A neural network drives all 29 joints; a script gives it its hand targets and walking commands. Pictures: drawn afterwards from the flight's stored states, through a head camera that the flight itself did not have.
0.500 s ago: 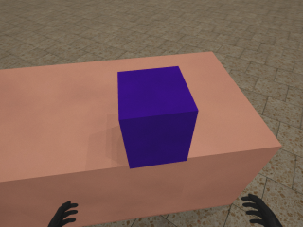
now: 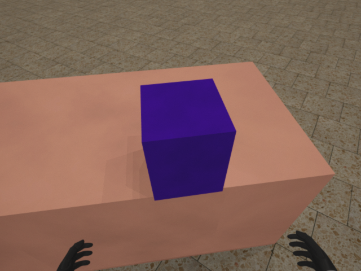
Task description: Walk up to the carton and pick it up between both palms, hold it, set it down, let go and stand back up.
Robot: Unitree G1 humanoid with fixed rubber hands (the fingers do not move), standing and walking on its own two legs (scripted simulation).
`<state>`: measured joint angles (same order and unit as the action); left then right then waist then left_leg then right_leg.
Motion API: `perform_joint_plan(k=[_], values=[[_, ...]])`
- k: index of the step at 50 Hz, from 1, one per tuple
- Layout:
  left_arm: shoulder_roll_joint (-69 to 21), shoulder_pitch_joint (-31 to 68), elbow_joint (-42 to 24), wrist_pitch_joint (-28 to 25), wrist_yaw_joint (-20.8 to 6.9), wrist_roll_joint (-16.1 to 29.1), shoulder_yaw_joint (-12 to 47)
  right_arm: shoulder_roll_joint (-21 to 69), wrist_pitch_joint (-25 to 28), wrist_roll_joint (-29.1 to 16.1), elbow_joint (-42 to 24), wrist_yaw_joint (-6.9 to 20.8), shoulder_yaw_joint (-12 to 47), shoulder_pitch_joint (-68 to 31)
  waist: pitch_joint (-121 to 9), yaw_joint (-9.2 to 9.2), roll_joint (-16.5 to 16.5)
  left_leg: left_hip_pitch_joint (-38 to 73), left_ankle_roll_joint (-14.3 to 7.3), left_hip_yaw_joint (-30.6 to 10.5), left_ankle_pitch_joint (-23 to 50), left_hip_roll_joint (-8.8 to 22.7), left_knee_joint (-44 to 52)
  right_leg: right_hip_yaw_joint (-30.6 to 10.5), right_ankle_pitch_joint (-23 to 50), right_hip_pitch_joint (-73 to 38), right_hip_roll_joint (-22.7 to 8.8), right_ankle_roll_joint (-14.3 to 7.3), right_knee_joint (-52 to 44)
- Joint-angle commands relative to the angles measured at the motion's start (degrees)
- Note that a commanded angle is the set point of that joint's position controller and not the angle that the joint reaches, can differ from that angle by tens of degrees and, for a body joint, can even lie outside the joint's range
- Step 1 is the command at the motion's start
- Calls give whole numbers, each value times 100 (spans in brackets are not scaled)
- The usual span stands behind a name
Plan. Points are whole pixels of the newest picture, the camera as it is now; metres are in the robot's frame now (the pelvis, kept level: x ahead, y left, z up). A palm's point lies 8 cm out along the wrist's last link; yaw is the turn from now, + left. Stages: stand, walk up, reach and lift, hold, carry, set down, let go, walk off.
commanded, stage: stand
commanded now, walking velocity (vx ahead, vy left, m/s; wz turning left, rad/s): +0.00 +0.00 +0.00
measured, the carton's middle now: (183, 140) +0.47 +0.01 +0.02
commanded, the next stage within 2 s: walk up in 0.18 s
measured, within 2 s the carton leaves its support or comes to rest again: neither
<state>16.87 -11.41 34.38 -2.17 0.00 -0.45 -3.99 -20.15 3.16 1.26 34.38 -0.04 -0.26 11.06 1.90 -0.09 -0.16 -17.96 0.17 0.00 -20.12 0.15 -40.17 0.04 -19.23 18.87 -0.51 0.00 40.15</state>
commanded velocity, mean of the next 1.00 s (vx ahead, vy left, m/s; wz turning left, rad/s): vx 0.00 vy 0.00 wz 0.00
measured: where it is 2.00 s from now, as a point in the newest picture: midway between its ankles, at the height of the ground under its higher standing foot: outside the picture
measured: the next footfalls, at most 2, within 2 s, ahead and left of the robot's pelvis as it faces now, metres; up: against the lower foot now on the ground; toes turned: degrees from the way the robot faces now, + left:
left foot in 1.20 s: +0.08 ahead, +0.10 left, +0.00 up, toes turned +3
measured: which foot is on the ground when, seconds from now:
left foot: down 0.00-0.94, up 0.96-1.00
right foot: down 0.00-1.00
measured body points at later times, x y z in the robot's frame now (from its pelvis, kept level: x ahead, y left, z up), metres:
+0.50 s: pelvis +0.00 +0.00 +0.00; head +0.01 +0.00 +0.45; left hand +0.16 +0.28 -0.07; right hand +0.15 -0.29 -0.07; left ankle +0.02 +0.12 -0.72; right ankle +0.03 -0.12 -0.72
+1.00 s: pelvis +0.03 -0.05 +0.00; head +0.06 -0.04 +0.45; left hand +0.16 +0.26 -0.08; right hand +0.14 -0.37 -0.08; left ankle +0.03 +0.11 -0.70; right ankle +0.07 -0.15 -0.72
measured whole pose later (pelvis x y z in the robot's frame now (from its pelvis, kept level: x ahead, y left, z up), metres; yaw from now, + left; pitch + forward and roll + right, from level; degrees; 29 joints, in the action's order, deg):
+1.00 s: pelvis +0.03 -0.05 +0.00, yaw +2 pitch -2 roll +2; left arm 20.3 -12.4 34.4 -0.9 -1.7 -0.5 -5.6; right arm -25.8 3.5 1.3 34.4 -2.5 -0.6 21.9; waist 5.6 -0.8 -2.5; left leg -21.0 0.0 -2.5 -28.8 0.8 -48.8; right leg 0.9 -17.4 20.8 -1.4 -1.7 41.0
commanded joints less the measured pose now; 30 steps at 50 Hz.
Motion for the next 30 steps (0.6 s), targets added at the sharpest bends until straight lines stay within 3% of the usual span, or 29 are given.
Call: perform_joint_plan(k=[1,18,19,21,22,23,24,26,27,28,29,30], values=[[1403,416,5,-152,-12,-55,-220,-1152,101,-6,53,-8,-432,-296,-216,34,-101,206,-369,-529,891,453,887,-655,707,-164,-527,-453,-1085],[1379,455,-15,-138,-12,-47,-212,-1176,105,8,64,5,-414,-360,-165,-12,-72,163,-393,-600,734,462,1028,-620,544,-151,-485,-424,-1105],[1691,277,-259,-73,-122,-258,-404,-1592,192,5,144,-73,-533,549,-339,70,-269,93,-594,-1125,-191,591,1024,-472,-328,21,-328,-530,-565],[1453,200,-288,40,-190,-254,-381,-1921,224,67,219,-130,-671,760,211,52,387,76,-1074,-2377,-1518,1299,1792,-198,-1148,941,-66,-417,108],[1420,98,-293,59,-219,-262,-372,-1965,242,80,162,-136,-719,738,401,34,513,-27,-1275,-2779,-1643,1603,2012,-147,-1061,1119,-60,-369,384],[1471,-8,-276,42,-238,-274,-397,-1977,256,75,44,-145,-736,609,517,-40,508,-211,-1344,-2827,-1458,1688,2053,-235,-970,985,-136,-371,336],[1480,-88,-246,4,-252,-278,-403,-1922,265,67,10,-140,-715,499,471,-129,470,-250,-1245,-2507,-1003,1551,1853,-273,-940,695,-196,-378,-107],[1516,-173,-242,-80,-273,-296,-412,-1589,281,23,-137,-123,-573,377,6,-273,252,-334,-833,-1670,-89,982,1115,-440,-547,-67,-245,-464,-771],[1680,-205,-240,-118,-262,-310,-470,-1400,295,-11,-228,-125,-485,346,-174,-325,-160,-706,-559,-1073,278,567,516,-998,-312,-571,-564,-659,-1077],[1815,-258,-222,-125,-251,-296,-490,-1193,303,-43,-288,-134,-419,311,-216,-327,-681,-1170,-261,-243,272,26,-253,-1684,-212,-1008,-968,-975,-1539],[1938,-369,-217,-99,-240,-272,-542,-1223,264,-41,-257,-170,-439,467,-224,-342,-904,-1333,-133,255,-567,-158,-801,-2112,170,-1119,-1510,-1379,-1658],[1931,-450,-221,-55,-240,-256,-549,-1328,250,-27,-254,-187,-453,629,-147,-316,-935,-1425,-161,233,-1418,-72,-659,-2116,705,-1177,-1646,-1522,-1587]])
